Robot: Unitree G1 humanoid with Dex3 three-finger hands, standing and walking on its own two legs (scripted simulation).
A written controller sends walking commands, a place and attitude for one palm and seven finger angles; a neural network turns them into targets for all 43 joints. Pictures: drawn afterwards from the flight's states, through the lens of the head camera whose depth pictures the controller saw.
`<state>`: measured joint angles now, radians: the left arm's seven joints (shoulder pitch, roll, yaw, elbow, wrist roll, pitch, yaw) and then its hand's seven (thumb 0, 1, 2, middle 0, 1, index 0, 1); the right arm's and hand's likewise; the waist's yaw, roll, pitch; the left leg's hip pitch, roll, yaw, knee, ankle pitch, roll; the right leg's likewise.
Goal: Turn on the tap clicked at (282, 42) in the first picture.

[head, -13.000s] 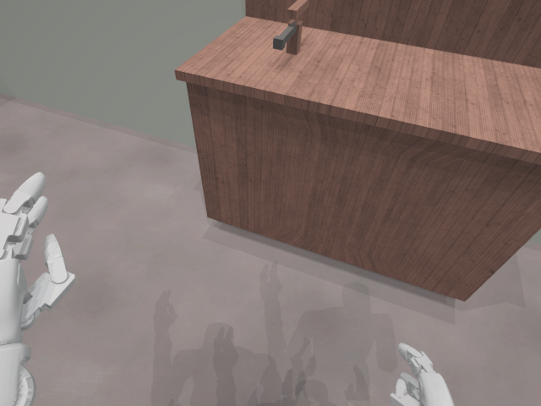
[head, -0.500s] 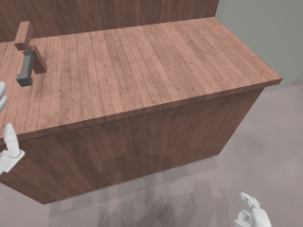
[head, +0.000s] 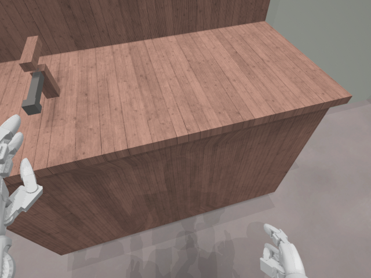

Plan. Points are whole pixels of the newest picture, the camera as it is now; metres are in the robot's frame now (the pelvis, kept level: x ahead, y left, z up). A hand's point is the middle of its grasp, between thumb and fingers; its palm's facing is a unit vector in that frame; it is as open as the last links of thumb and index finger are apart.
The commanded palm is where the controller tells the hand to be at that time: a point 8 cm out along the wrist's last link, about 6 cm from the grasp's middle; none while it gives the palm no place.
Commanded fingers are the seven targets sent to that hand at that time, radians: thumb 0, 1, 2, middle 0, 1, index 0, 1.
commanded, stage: come to a stop and stand still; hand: left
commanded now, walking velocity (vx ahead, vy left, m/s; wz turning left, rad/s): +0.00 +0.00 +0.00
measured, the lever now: (32, 106) +0.45 +0.40 +0.11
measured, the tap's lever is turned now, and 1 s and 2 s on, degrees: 0 0 0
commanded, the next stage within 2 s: look again from close up in 1.34 s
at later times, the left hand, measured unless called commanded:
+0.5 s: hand (30, 215) +0.18 +0.24 +0.16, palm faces +0.41 -0.84 -0.37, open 7.4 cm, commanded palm +0.13 +0.28 +0.18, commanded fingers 0.00 0.90 0.90 -0.20 -0.30 -0.20 -0.30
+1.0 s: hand (22, 209) +0.19 +0.26 +0.15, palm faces +0.39 -0.84 -0.36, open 7.4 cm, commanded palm +0.14 +0.30 +0.18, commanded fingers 0.00 0.90 0.90 -0.20 -0.30 -0.20 -0.30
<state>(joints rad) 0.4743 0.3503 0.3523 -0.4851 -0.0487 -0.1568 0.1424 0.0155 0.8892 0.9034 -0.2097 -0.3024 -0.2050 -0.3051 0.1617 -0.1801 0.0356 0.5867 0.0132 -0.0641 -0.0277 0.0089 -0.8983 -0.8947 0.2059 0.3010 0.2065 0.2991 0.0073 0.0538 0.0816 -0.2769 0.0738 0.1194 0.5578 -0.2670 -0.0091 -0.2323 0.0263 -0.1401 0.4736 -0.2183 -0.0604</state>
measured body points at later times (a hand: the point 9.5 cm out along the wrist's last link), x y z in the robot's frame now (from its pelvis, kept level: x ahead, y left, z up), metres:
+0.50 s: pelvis -0.03 +0.00 +0.00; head -0.03 +0.00 +0.45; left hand +0.15 +0.28 +0.18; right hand +0.13 -0.22 -0.09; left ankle -0.01 +0.11 -0.73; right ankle +0.02 -0.08 -0.74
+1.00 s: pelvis -0.02 +0.02 +0.00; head -0.01 +0.03 +0.45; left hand +0.16 +0.30 +0.17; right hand +0.14 -0.21 -0.08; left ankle -0.01 +0.11 -0.74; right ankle +0.02 -0.08 -0.74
